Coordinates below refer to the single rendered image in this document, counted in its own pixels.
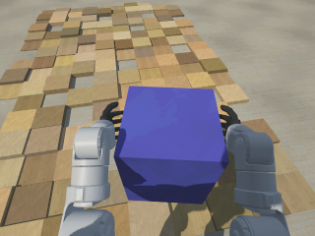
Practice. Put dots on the robot left hand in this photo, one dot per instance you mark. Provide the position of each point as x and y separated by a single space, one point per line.
108 115

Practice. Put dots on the robot right hand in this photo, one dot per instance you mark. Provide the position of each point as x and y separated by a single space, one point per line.
230 120

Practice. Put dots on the left robot upper arm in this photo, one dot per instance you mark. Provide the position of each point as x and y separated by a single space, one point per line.
88 222

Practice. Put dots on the robot right forearm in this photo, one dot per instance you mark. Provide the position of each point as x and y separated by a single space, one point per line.
254 160

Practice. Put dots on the right robot upper arm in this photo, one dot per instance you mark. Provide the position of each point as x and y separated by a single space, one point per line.
255 225

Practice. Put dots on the carton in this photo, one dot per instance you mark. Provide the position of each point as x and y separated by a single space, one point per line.
170 146

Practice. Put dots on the robot left forearm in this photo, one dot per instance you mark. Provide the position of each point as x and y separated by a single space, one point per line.
89 178

